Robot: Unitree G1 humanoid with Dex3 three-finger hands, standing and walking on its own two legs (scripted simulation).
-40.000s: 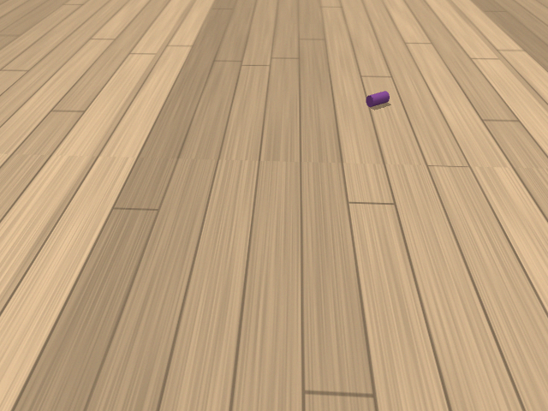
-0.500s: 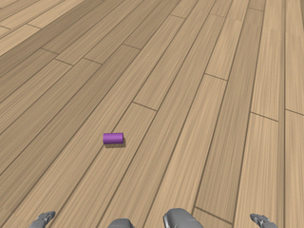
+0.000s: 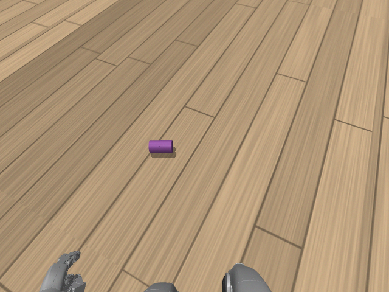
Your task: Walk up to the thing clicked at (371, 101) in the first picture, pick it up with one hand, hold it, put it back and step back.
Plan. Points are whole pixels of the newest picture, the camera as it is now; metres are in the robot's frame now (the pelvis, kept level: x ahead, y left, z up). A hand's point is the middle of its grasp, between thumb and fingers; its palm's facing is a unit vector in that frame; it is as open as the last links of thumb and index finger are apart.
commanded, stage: step back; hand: left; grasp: from above
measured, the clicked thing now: (161, 146) +0.92 +0.23 -0.71
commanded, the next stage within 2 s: stand in 1.48 s
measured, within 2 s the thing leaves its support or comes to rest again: neither
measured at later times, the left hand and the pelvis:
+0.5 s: hand out of the picture -0.10 +0.25 -0.12, palm faces -0.03 -0.90 -0.44, open 7.4 cm; pelvis -0.16 -0.02 +0.01, yaw -3 degrees
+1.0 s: hand out of the picture -0.10 +0.25 -0.13, palm faces +0.01 -0.92 -0.38, open 7.4 cm; pelvis -0.17 -0.02 +0.01, yaw +0 degrees
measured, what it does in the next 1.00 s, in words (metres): walks backwards: right foot, then left foot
